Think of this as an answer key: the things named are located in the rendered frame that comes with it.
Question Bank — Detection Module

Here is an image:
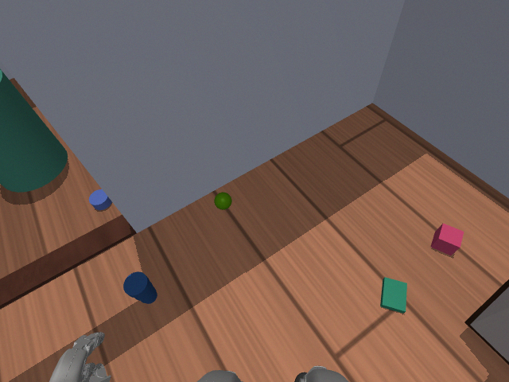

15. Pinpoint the left robot hand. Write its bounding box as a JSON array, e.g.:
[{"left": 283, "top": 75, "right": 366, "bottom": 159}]
[{"left": 49, "top": 332, "right": 111, "bottom": 382}]

